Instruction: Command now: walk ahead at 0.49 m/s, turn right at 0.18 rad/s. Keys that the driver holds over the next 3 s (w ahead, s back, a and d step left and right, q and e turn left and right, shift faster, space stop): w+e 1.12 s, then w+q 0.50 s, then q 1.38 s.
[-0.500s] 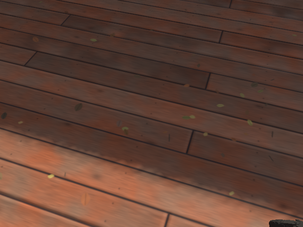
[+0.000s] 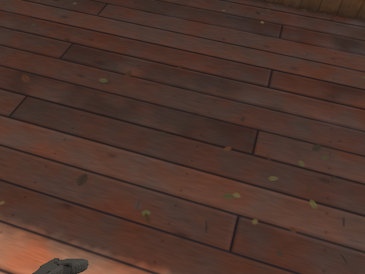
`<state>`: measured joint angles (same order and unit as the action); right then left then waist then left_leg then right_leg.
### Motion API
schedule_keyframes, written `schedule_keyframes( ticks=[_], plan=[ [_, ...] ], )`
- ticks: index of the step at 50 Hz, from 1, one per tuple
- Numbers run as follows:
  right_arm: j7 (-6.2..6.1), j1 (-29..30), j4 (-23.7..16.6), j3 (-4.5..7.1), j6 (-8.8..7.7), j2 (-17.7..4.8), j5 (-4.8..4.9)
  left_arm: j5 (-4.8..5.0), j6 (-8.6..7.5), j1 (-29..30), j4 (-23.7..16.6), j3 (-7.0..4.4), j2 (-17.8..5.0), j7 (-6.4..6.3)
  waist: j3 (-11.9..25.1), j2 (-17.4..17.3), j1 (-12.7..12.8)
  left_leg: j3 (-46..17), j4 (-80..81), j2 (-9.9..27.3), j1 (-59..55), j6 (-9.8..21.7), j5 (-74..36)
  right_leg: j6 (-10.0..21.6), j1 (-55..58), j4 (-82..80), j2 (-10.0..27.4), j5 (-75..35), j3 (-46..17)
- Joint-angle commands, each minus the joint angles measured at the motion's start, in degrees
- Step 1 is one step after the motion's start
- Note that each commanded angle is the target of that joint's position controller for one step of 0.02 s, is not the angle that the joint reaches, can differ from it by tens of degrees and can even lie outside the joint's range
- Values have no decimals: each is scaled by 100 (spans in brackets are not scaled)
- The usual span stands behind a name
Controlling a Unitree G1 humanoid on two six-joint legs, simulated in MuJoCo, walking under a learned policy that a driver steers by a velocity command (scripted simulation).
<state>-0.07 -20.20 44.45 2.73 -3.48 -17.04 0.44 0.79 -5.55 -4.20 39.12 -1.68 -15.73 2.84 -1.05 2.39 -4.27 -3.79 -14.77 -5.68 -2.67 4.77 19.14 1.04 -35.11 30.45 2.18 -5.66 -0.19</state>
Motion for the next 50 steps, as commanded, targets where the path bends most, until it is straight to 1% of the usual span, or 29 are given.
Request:
schedule_keyframes(
  ticks=[1,2,3,4,5,6,7,8,9,10,11,14,18,20,22,24,26,27,28,29,30,31,32,33,35,39,45,48,50],
  plan=[
    [-57,-251,-76,268,20,-980,-7,25,-105,632,-588,-128,-532,103,-226,-583,5,-352,-193,1874,-347,520,-3793,317,-186,-128,-114,686,60],
    [-79,-196,-90,280,46,-1037,-28,14,-87,370,-539,-177,-631,99,37,-685,157,-233,-570,1829,-433,450,-4954,424,281,-69,-321,966,213],
    [-102,-116,-120,281,90,-1075,-55,-1,-65,-177,-411,-277,-805,73,456,-734,464,-59,-1308,1708,-439,360,-6073,570,1046,-70,-550,1077,392],
    [-138,21,-199,248,122,-1054,-72,-12,-42,-983,-240,-391,-1028,28,967,-648,914,181,-2410,1510,74,171,-6219,787,2325,-176,-492,701,241],
    [-145,-309,-408,132,52,-743,-170,-77,-13,-1762,-183,-521,-1532,-24,1805,151,976,374,-4375,1052,1957,-171,-4366,1498,4581,15,726,514,-1664],
    [-74,-654,-335,-19,-64,-326,-196,77,11,-2005,-85,-520,-1434,-18,2355,1322,885,166,-6222,-38,3716,-585,800,2351,5930,-748,1725,1273,-4241],
    [24,-200,-484,77,-227,-839,-40,126,56,-1942,-80,-401,-1042,-56,2012,677,1062,-498,-6576,290,4443,-500,962,2074,5835,-1107,1606,2194,-4276],
    [80,415,-706,79,-334,-891,134,52,92,-1639,-172,-379,-973,-99,1259,297,1059,-449,-6388,569,4668,-443,605,1833,5118,-1235,1416,2213,-3538],
    [88,735,-806,52,-404,-807,69,-15,107,-1345,-209,-368,-938,-116,598,-247,867,-329,-5825,750,4635,-411,322,1703,4190,-1411,1185,1703,-3037],
    [59,797,-811,92,-402,-819,-71,-49,96,-1147,-261,-329,-824,-137,375,-404,677,-295,-5311,926,4357,-438,112,1619,3612,-1521,997,1130,-2681],
    [53,702,-826,95,-371,-767,-123,-87,106,-1033,-327,-316,-827,-155,273,-248,508,-259,-5089,967,4061,-502,37,1638,3182,-1648,852,745,-2530],
    [16,538,-806,46,-238,-568,-159,-25,117,-946,-318,-342,-887,-219,170,1,318,-60,-4230,1011,3741,-781,-57,1696,2401,-1848,659,233,-2048],
    [14,1451,-1010,-68,-239,-306,-158,41,190,-1188,-178,-425,-1106,-334,22,84,638,95,-2471,746,3100,-963,-1801,1302,1661,-1807,189,517,-1461],
    [46,1792,-1079,-56,-277,-333,-86,63,245,-1458,-71,-437,-1125,-362,86,132,796,62,-1962,562,2771,-978,-2370,1166,1683,-1686,191,832,-1592],
    [70,1949,-1136,-3,-307,-454,-25,106,287,-1607,-9,-438,-1091,-373,119,204,813,-99,-1607,523,2680,-920,-2296,1070,2000,-1432,298,1171,-1912],
    [86,1911,-1137,83,-342,-615,5,98,320,-1623,2,-440,-1055,-385,153,322,713,-227,-1381,541,2545,-784,-1923,956,2372,-1083,443,1360,-2283],
    [70,1416,-1012,188,-383,-745,14,67,353,-1516,-34,-420,-946,-377,267,417,395,-126,-1099,575,1840,-530,-1610,778,2386,-579,370,1318,-2400],
    [29,883,-945,271,-405,-912,-49,31,339,-1525,-75,-334,-704,-355,671,294,122,-329,-1047,917,902,-289,-1421,596,2147,216,103,1341,-2163],
    [-22,63,-882,354,-390,-1228,-102,-85,317,-1707,-159,-193,-286,-337,1469,-572,-111,-1406,-1065,1994,-497,64,-1005,363,1438,1901,-351,2655,-1544],
    [31,-254,-653,448,-293,-1563,-127,134,269,-2306,-378,-144,-238,-337,1851,-2460,209,-4113,-405,3029,-1618,906,716,132,-430,3517,-779,4091,-933],
    [66,13,-784,339,-278,-1012,-47,181,283,-2195,-192,-262,-833,-368,1252,-1529,94,-4111,-152,2898,-1175,775,1599,23,-937,4155,-334,3716,-1083],
    [46,196,-804,264,-251,-738,-41,134,316,-1639,-248,-334,-1040,-362,660,-1031,-17,-3121,-162,2646,-618,549,1158,-24,-1030,4300,-175,3191,-941],
    [49,428,-810,220,-237,-642,-91,79,342,-1405,-278,-335,-959,-364,357,-647,72,-2394,-87,2392,-50,460,265,-83,-839,4194,1,2802,-828],
    [41,580,-751,186,-227,-515,-107,33,346,-1237,-342,-355,-901,-348,135,-667,149,-1885,14,2190,305,454,-363,-112,-767,3938,148,2547,-816],
    [23,654,-663,171,-258,-438,-121,91,394,-1257,-376,-340,-698,-286,35,-936,275,-1164,270,1961,728,423,-950,-143,-437,3709,327,2312,-670],
    [16,572,-432,263,-302,-651,-79,48,448,-871,-569,-268,-445,-248,-95,-710,266,-414,559,2061,721,632,-1810,-253,-739,3018,434,1833,-575],
    [-22,421,-163,318,-200,-912,-28,51,347,10,-783,-174,-294,-53,-268,-550,-12,702,590,1951,481,437,-2405,-129,-384,1251,332,465,-113],
    [-23,232,-9,364,-118,-1055,59,74,349,376,-971,-181,-339,41,-384,-564,-54,954,436,2103,67,320,-2760,65,-297,767,241,703,90],
    [-42,245,21,409,-48,-1196,108,52,369,325,-1041,-251,-482,75,-250,-669,114,1180,-56,2147,-180,203,-4166,286,102,588,-4,1230,342]
  ],
)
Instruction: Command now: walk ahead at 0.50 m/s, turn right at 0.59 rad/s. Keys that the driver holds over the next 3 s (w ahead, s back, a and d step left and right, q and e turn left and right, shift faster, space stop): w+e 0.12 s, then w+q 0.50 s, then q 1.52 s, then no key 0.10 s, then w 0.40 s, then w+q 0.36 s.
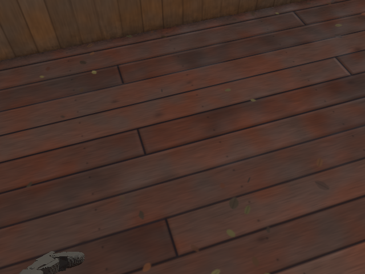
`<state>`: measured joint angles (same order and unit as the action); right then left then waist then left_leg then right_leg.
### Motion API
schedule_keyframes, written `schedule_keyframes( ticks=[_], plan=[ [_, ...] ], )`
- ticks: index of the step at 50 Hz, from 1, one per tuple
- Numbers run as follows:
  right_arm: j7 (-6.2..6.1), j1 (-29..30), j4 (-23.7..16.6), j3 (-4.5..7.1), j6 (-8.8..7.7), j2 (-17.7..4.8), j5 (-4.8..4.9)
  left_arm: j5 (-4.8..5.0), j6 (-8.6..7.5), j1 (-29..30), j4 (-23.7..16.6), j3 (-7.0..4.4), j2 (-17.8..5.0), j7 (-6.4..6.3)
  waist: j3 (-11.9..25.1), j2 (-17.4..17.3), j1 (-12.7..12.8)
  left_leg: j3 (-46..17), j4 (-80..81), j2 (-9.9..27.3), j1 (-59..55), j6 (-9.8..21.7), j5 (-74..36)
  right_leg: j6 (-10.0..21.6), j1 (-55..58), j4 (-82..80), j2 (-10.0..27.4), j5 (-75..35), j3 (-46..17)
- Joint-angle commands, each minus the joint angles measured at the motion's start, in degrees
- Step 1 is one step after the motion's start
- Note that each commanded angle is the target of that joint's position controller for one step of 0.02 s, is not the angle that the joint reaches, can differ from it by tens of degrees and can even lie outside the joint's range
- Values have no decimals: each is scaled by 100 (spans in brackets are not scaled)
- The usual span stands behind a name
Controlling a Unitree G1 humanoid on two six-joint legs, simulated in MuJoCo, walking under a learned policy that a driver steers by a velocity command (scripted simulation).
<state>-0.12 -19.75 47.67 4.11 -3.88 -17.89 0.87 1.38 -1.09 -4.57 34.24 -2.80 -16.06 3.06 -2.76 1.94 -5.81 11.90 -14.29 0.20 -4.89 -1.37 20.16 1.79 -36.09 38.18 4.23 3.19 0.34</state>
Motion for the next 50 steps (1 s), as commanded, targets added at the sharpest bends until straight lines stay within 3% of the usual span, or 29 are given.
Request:
schedule_keyframes(
  ticks=[1,2,3,4,5,6,7,8,9,10,12,15,18,20,25,28,29,30,31,32,33,34,35,36,37,40,44,48,50],
  plan=[
    [-62,211,-305,304,28,-1213,91,-31,-50,135,-531,-208,-578,48,136,-737,445,-274,-599,1547,-32,757,-5287,342,632,-196,-422,643,461],
    [-86,260,-320,321,72,-1270,111,-37,-24,-464,-401,-327,-779,28,490,-732,821,-133,-1481,1463,78,667,-5967,515,1452,-349,-664,710,589],
    [-113,280,-358,271,82,-1156,104,-15,15,-1459,-135,-515,-1086,-50,993,-563,1338,-1,-2752,1262,779,479,-5673,747,2956,-650,-828,378,490],
    [-99,25,-483,85,45,-637,-161,41,81,-2139,19,-644,-1572,-182,1511,549,1374,-12,-4642,872,2448,228,-2112,1143,4710,-633,275,103,-1186],
    [-18,-200,-843,-91,-126,-253,-179,52,-11,-1813,-202,-628,-1919,-155,2386,1517,864,-1018,-6409,-300,4484,-14,1449,2321,6072,-1682,1485,1705,-4628],
    [61,477,-878,44,-296,-859,20,12,-94,-1855,-232,-486,-1366,-109,2237,574,1307,-1821,-6612,40,5084,93,1098,2021,5878,-2152,1440,2122,-4510],
    [102,724,-937,36,-371,-878,186,-46,-162,-1673,-131,-387,-1083,-115,1430,385,1199,-1665,-6295,295,5206,213,556,1761,5123,-2194,1310,1744,-3586],
    [62,701,-839,3,-374,-762,122,-65,-207,-1305,-124,-321,-914,-117,937,-162,910,-1605,-5802,581,4891,207,105,1556,4216,-2194,1089,976,-2870],
    [35,643,-740,28,-322,-768,6,-103,-235,-977,-140,-248,-694,-131,728,-107,724,-1598,-5375,779,4518,157,-152,1435,3608,-2240,894,219,-2315],
    [53,469,-661,34,-243,-753,-5,-173,-260,-825,-157,-203,-625,-145,652,91,567,-1607,-5276,882,4132,121,-324,1390,3157,-2374,786,-240,-2013],
    [57,267,-517,11,-100,-585,-16,-178,-348,-812,-11,-200,-651,-155,598,102,467,-1509,-5063,897,3868,3,-542,1417,2729,-2621,725,-840,-1522],
    [29,661,-602,-34,10,-424,-22,-201,-434,-983,254,-222,-759,-203,240,24,570,-1533,-4379,905,4292,-125,-1386,1305,2629,-2904,643,-1089,-878],
    [87,1018,-652,-60,-34,-328,17,-222,-447,-1018,405,-195,-740,-252,75,57,737,-1523,-3310,735,4250,-67,-2541,1004,2717,-3031,437,-865,-252],
    [143,1345,-747,-96,-66,-237,46,-214,-458,-1117,521,-207,-813,-272,-59,48,898,-1433,-2707,591,4145,-5,-2972,900,2823,-3155,503,-685,-43],
    [336,1900,-1074,-142,-94,-156,42,-140,-329,-1466,878,-255,-883,-304,-282,-53,1113,-1324,-1957,410,4685,263,-2541,837,4052,-2842,919,-1284,188],
    [434,1761,-1224,-90,-77,-268,8,-109,-186,-1364,905,-307,-1045,-391,3,156,891,-908,-1864,72,4309,540,-1575,656,4528,-2026,1010,-3466,382],
    [426,1457,-1204,-20,-49,-403,-5,-109,-139,-1317,881,-328,-1134,-438,290,300,704,-718,-1939,-144,3827,658,-1256,575,4572,-1488,980,-4536,462],
    [395,816,-1092,105,-28,-632,-6,-117,-86,-1248,854,-326,-1168,-484,691,316,333,-621,-1868,-364,2942,813,-1207,452,4376,-563,869,-5095,605],
    [318,-68,-934,267,-7,-955,12,-118,-86,-1190,799,-288,-1121,-533,1169,104,-158,-1020,-1595,-268,1401,1078,-1619,231,3473,782,671,-4419,743],
    [236,-586,-937,447,8,-1652,-58,-235,-219,-1725,512,-94,-564,-479,1972,-1183,35,-3691,-1639,1288,-1035,2126,-1876,-233,975,3211,-222,-1059,743],
    [214,-520,-1031,336,-4,-1359,-41,-298,-414,-1676,539,-3,-497,-369,2693,-1347,58,-5817,-817,2007,-1872,2679,-2540,-361,-129,4312,-1052,3093,-347],
    [189,-313,-1096,231,7,-1042,-83,-67,-535,-1168,411,-108,-900,-269,2240,-894,-87,-4888,-821,1823,-1551,2346,-3017,-270,-538,4528,-623,2893,-848],
    [171,41,-1162,197,12,-883,-60,-15,-587,-857,286,-77,-882,-260,1576,-471,51,-4036,-864,1604,-730,2124,-3723,-230,-565,4121,-361,2538,-741],
    [155,366,-1213,173,46,-778,5,-115,-576,-718,279,-96,-861,-306,998,-43,260,-3464,-780,1347,138,1948,-4188,-278,-510,3623,-186,2346,-583],
    [126,572,-1279,133,70,-677,-16,-198,-506,-742,269,-144,-919,-352,751,-68,461,-3157,-636,1195,842,1857,-4444,-332,-160,3272,-52,2165,-540],
    [60,881,-1323,170,123,-799,-99,-223,-283,-1119,359,-83,-658,-426,670,-421,795,-2676,-423,845,1915,1840,-5105,-630,464,2413,-134,1840,-374],
    [-94,861,-1232,225,301,-927,10,-224,-201,-781,335,-24,-529,-478,1037,-677,681,-2370,-702,471,2156,1460,-4777,-811,930,985,-446,628,-308],
    [-185,737,-1191,220,497,-889,25,-157,-193,-176,187,-46,-591,-400,1048,-862,463,-2906,-988,488,1938,1222,-3528,-765,1085,19,-632,274,-490],
    [-199,795,-1232,209,534,-840,15,-161,-231,-165,161,-110,-703,-369,980,-955,513,-3373,-1222,537,1721,1141,-2983,-662,1193,-472,-665,469,-639]
  ],
)
Over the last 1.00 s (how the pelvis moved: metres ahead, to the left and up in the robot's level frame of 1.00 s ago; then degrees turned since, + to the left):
0.55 -0.10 0.00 -34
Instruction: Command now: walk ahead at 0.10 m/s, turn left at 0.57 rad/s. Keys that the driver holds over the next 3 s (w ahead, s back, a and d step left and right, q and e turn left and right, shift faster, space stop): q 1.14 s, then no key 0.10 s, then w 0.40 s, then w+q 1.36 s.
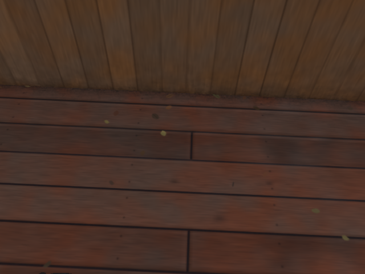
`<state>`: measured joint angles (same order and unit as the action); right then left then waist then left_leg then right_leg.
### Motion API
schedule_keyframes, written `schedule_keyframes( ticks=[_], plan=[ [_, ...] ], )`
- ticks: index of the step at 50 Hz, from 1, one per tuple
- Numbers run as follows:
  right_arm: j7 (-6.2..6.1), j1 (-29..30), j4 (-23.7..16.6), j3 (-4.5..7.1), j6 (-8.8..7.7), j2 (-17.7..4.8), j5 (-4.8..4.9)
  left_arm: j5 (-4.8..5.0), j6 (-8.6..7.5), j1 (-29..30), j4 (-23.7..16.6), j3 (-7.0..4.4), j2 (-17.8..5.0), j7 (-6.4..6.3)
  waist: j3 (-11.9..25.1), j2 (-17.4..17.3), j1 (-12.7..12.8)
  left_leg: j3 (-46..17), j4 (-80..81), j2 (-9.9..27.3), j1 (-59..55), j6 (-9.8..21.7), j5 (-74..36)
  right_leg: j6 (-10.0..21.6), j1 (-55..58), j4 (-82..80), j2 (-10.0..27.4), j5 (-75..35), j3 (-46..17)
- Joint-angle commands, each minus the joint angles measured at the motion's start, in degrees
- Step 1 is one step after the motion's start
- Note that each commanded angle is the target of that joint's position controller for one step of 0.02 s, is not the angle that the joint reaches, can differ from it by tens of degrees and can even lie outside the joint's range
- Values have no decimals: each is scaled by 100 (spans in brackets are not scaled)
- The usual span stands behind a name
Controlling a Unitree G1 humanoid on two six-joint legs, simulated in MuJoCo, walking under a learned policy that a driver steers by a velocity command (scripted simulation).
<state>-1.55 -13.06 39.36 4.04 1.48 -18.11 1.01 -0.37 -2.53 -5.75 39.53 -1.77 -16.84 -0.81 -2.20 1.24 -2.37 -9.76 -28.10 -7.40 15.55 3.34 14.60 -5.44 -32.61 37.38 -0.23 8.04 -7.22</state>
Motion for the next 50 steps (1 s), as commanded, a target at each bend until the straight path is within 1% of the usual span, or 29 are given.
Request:
schedule_keyframes(
  ticks=[1,2,3,4,5,6,7,8,11,13,16,20,22,23,24,25,26,27,28,29,30,33,37,42,46,47,48,49,50],
  plan=[
    [-62,233,-439,206,1,-785,6,11,-123,-154,-345,-249,-661,27,864,-951,273,-1374,0,1255,-379,583,-2185,150,1026,-772,-202,-139,100],
    [-64,367,-487,183,0,-719,17,-6,-175,-350,-295,-282,-687,24,827,-966,437,-1404,-265,1082,-308,418,-1854,295,1458,-1375,-110,-751,142],
    [-49,247,-551,103,-26,-456,-46,-92,-203,-509,-310,-344,-950,-21,1055,-575,398,-1170,-940,784,35,164,-926,604,2238,-1505,667,-1669,-374],
    [-26,-520,-499,25,-58,-140,-149,-196,-136,-399,-417,-383,-1245,-83,1281,807,-67,-403,-2123,20,1032,-200,2029,1347,3288,-1277,1941,-3829,-1580],
    [-13,-758,-536,83,-67,-512,-73,-208,-33,-758,-260,-424,-1187,-66,1546,1617,16,73,-3252,11,1781,-459,2770,2153,3525,-1580,2679,-3297,-2930],
    [-26,-643,-396,216,-25,-929,-25,-129,-8,-622,-369,-352,-885,-63,1289,959,131,14,-3970,315,1941,-613,2320,2114,3292,-1624,2383,-2455,-2548],
    [-50,-360,-356,280,68,-1024,18,-102,32,-439,-401,-297,-660,-76,1026,570,189,128,-4265,443,2043,-708,1861,1855,2989,-1584,2004,-1874,-1776],
    [-77,-264,-333,289,173,-951,34,-71,75,-223,-464,-254,-562,-88,825,434,172,203,-4371,546,1989,-795,1599,1706,2631,-1671,1724,-1473,-1259],
    [-63,-150,-465,195,251,-532,41,-109,176,-26,-405,-274,-617,-156,530,749,157,656,-3881,651,1645,-891,1019,1649,2064,-1992,1262,-1082,-295],
    [-46,24,-577,159,225,-425,28,-109,215,-145,-341,-307,-649,-192,660,857,283,762,-3383,755,1604,-913,987,1796,2350,-1996,1402,-1324,-128],
    [33,190,-692,114,196,-360,-6,-66,252,-89,-298,-391,-814,-181,868,850,357,875,-2531,956,1144,-824,857,1877,2442,-1968,1621,-1459,98],
    [148,125,-731,163,226,-477,-8,29,284,-30,-207,-462,-962,-106,849,923,337,1133,-1565,942,566,-599,659,1804,2389,-1863,1787,-1250,305],
    [203,-141,-652,198,231,-453,-16,132,299,84,-157,-480,-992,-97,811,829,128,1323,-590,834,53,-355,70,1561,2241,-1552,1750,-976,502],
    [202,-349,-559,241,226,-499,-31,169,307,-23,-77,-467,-893,-96,797,688,64,1335,-77,700,-392,-175,-268,1296,1992,-1218,1601,-587,700],
    [161,-499,-538,326,214,-739,-56,132,320,-293,52,-425,-669,-70,638,-21,86,660,537,993,-923,101,-987,803,1328,-393,1260,264,1146],
    [44,-504,-713,468,197,-1454,-59,-182,323,-365,-167,-308,-315,-26,526,-1975,330,-1548,717,2552,-1562,892,-2798,125,-310,1419,358,2674,1670],
    [100,-531,-814,433,66,-1437,-294,-126,284,378,-395,-387,-558,-95,651,-1669,-176,-2123,1004,2929,-899,1653,-2545,125,-646,2441,9,3082,658],
    [121,-308,-784,375,-51,-1258,-332,2,292,460,-381,-443,-696,-129,517,-1193,-46,-1655,1066,2623,-761,1470,-2069,216,-671,2829,129,2618,405],
    [100,33,-783,340,-112,-1090,-217,28,312,291,-280,-480,-720,-161,418,-983,153,-1272,1010,2298,-713,1136,-1773,265,-702,2810,191,2083,329],
    [71,229,-815,277,-116,-896,-109,-13,330,163,-148,-504,-724,-203,474,-861,219,-1077,945,2114,-762,922,-1735,236,-670,2775,232,1775,291],
    [34,345,-831,235,-103,-830,-59,-47,332,69,-120,-517,-723,-212,520,-912,287,-932,901,1992,-677,880,-2035,176,-506,2864,181,1515,313],
    [-41,213,-814,189,-71,-744,-93,28,287,28,-111,-484,-587,-157,744,-890,281,-845,808,1825,-874,916,-2396,74,-301,2664,31,1153,324],
    [-98,76,-785,258,-12,-903,-60,46,246,313,-187,-411,-457,-104,704,-951,124,-1147,689,1762,-1082,922,-2008,-5,-102,1373,-55,1098,241],
    [-32,223,-846,308,62,-995,-56,98,166,285,-192,-416,-525,2,665,-1063,87,-1738,581,1711,-710,989,-1936,72,680,414,-224,1367,184],
    [-10,502,-899,308,114,-953,52,114,67,-56,-128,-452,-560,94,770,-1063,288,-2094,266,1486,-725,785,-2203,243,1434,-944,-277,875,220],
    [-31,591,-920,292,127,-901,101,90,49,-248,-56,-478,-587,96,781,-987,414,-2006,118,1300,-492,580,-1840,334,1942,-1656,-191,145,284],
    [-44,410,-918,241,122,-701,65,24,60,-394,-45,-548,-849,67,936,-538,345,-1687,-375,995,55,275,-745,592,2678,-1816,518,-395,-204],
    [-25,-21,-927,184,93,-451,0,-66,126,-165,-132,-618,-1326,29,814,1035,-54,-549,-1515,38,1154,-127,1482,1311,3117,-1857,1692,-1693,-1481],
    [-42,51,-916,338,43,-926,-32,-196,114,-240,-155,-594,-1159,46,659,1288,168,-146,-2832,-6,1661,-442,2423,2114,2701,-1995,2386,-2029,-2209]
  ],
)
Over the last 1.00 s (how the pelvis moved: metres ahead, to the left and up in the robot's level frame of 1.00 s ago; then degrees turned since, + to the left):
0.53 -0.01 0.01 17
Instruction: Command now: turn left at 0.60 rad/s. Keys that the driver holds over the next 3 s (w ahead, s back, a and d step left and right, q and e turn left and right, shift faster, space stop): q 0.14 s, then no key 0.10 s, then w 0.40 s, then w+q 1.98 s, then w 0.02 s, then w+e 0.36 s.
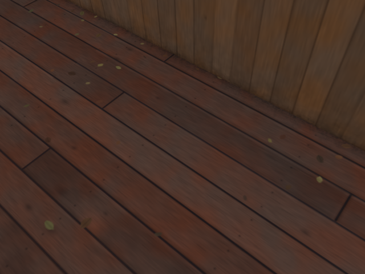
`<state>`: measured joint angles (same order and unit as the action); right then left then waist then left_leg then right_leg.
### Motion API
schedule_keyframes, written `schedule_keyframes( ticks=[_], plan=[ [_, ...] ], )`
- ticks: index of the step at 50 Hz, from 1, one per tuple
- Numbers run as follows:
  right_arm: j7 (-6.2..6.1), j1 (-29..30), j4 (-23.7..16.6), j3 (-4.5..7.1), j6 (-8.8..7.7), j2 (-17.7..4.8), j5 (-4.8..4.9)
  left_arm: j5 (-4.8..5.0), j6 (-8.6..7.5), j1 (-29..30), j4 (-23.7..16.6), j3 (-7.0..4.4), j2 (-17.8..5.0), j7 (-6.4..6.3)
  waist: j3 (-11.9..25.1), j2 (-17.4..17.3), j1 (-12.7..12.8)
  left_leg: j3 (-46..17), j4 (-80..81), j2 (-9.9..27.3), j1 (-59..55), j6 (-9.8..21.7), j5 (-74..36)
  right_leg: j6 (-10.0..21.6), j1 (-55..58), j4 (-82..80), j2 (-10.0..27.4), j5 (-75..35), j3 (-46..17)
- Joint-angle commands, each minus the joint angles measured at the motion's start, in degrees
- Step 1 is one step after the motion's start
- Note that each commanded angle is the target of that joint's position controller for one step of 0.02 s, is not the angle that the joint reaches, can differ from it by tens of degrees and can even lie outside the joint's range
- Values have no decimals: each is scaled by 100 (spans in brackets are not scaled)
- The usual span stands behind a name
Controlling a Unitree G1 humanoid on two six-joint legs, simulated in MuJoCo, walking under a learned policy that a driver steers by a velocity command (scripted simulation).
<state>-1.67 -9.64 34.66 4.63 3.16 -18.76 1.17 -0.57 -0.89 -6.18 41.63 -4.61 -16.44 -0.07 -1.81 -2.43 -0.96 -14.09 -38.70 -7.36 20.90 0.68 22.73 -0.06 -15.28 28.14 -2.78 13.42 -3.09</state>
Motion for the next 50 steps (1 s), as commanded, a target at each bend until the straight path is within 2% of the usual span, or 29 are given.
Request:
schedule_keyframes(
  ticks=[1,3,5,7,9,12,15,17,18,19,20,21,22,23,24,26,31,35,39,41,42,43,44,45,46,47,48,49,50],
  plan=[
    [-24,-374,-347,395,-123,-1158,-48,-123,-67,48,-453,-216,-931,-53,503,1193,-77,298,-2562,301,1171,-317,1233,1599,800,-1034,2530,-2349,-2206],
    [-45,-460,-135,402,-15,-971,-25,8,-39,398,-525,-126,-627,-114,310,940,-132,433,-3074,389,1307,-499,531,1147,746,-942,1828,-1731,-1240],
    [-10,-376,-178,324,35,-698,20,31,9,306,-498,-88,-619,-174,223,1005,-25,691,-3192,435,1390,-630,198,1161,767,-972,1624,-1993,-731],
    [7,-67,-329,257,16,-549,64,-19,67,50,-446,-105,-682,-223,267,1150,184,936,-2678,569,1538,-713,45,1248,1155,-1000,1625,-2087,-509],
    [18,141,-434,182,-7,-422,3,-21,106,-183,-373,-138,-805,-224,418,1172,344,972,-2070,696,1374,-749,166,1364,1439,-953,1765,-2286,-535],
    [62,108,-451,75,-27,-282,-72,44,138,-33,-364,-191,-1019,-130,551,1238,318,1242,-1029,807,507,-655,290,1382,1170,-895,1826,-2546,-315],
    [117,-27,-362,47,-35,-317,-17,180,135,-255,-226,-196,-1118,-36,513,1260,360,1554,37,714,-215,-426,57,1328,775,-1172,1818,-382,-402],
    [169,-495,-117,36,-93,-261,-26,261,100,-190,-148,-128,-1035,15,342,1104,52,1744,1293,588,-1269,-89,-740,1131,84,-1091,1698,737,-346],
    [159,-788,26,53,-123,-310,-16,229,49,-280,-67,-32,-794,55,368,917,-92,1688,1616,551,-2004,56,-718,880,-374,-819,1524,1029,-178],
    [123,-1265,142,94,-157,-483,-3,101,-24,-200,-73,117,-381,117,555,326,-278,771,1799,1201,-2856,238,-588,470,-1045,178,1163,1308,257],
    [93,-1512,95,240,-191,-1222,-73,-32,-127,-11,-390,214,-74,155,578,-1234,-267,-1330,2245,2547,-3161,1023,224,-61,-2472,1852,381,2018,1013],
    [149,-1607,106,264,-355,-1247,-150,151,-194,533,-533,36,-686,88,155,-888,-623,-2269,2824,2956,-2405,1700,968,-71,-2933,2874,472,2239,326],
    [157,-1311,121,152,-488,-922,-160,281,-219,417,-509,-64,-921,93,-273,-766,-391,-1915,2961,2788,-2220,1613,1497,22,-3189,3205,710,1715,121],
    [153,-1090,127,78,-587,-693,-129,282,-240,208,-356,-81,-908,108,-461,-823,-254,-1471,3038,2492,-2134,1399,1438,96,-3213,3217,814,1201,82],
    [138,-955,128,39,-632,-588,-98,207,-274,126,-266,-102,-911,110,-480,-776,-196,-1120,3105,2312,-2181,1237,994,110,-3237,3117,863,744,78],
    [106,-953,143,-10,-685,-485,-127,146,-341,84,-175,-83,-754,154,-406,-557,-121,-536,3199,2071,-2154,1094,-165,58,-3059,2955,883,-68,131],
    [91,-1187,318,27,-724,-558,-104,137,-362,426,-231,48,-421,202,-307,-355,-232,368,3270,1830,-2031,1048,-1393,-233,-2657,1629,749,-1191,287],
    [82,-1577,574,76,-696,-703,-38,156,-432,1040,-486,125,-355,294,-536,-269,-420,386,3188,1935,-1844,1095,-1659,-233,-2260,693,570,-1503,305],
    [47,-1577,704,142,-643,-833,31,163,-537,975,-566,83,-569,361,-513,-372,-187,121,2840,2173,-2066,960,-2154,-9,-1722,171,459,-1199,161],
    [39,-1472,718,162,-591,-891,1,164,-560,432,-464,-19,-789,306,-128,-526,156,158,2156,2076,-2091,810,-3484,178,-781,40,247,-857,343],
    [37,-1460,721,112,-566,-773,-36,163,-552,-355,-256,-143,-1006,234,443,-465,548,395,1188,1758,-1833,635,-4157,347,406,-58,191,-905,438],
    [31,-1454,593,-9,-555,-484,-133,78,-539,-1400,-107,-233,-1322,164,1405,-133,985,558,-440,1422,-805,406,-3187,681,2231,218,1012,-698,-356],
    [44,-2296,453,-213,-635,297,-27,-5,-491,-1875,43,-342,-1805,167,2457,1798,578,880,-2615,456,1245,-12,406,1508,4109,-425,2558,1033,-3155],
    [40,-2050,590,-93,-690,-281,128,29,-502,-1747,-11,-170,-1181,186,2194,1616,739,299,-3392,598,1737,-16,973,1409,3657,-1239,2576,1859,-3925],
    [53,-1484,464,38,-692,-653,233,58,-486,-1315,-20,-82,-900,151,1237,1298,673,449,-3602,874,2135,18,544,1172,2905,-1311,2456,1800,-2976],
    [36,-1196,414,27,-684,-639,176,54,-471,-962,-39,-43,-761,129,758,878,523,661,-3462,1152,2016,38,106,1078,2171,-1361,2270,1099,-2244],
    [43,-1030,408,35,-667,-551,87,26,-466,-733,-1,-9,-588,120,420,756,392,691,-3190,1316,1822,40,-211,1028,1526,-1500,2035,489,-1654],
    [59,-1132,446,46,-607,-436,78,-38,-504,-586,17,10,-511,105,329,930,216,658,-3032,1472,1464,45,-447,975,1095,-1668,1873,143,-1184],
    [75,-1206,486,38,-540,-325,93,-40,-541,-468,42,3,-466,100,266,963,132,711,-2972,1513,1281,37,-543,1001,854,-1831,1799,-52,-893]
  ],
)
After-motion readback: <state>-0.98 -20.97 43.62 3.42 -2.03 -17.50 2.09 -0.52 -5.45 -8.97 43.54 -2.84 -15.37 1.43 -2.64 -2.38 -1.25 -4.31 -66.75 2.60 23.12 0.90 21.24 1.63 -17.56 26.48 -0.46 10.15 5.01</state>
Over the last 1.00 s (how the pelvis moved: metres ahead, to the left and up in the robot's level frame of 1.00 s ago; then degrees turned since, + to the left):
0.07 -0.01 0.00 36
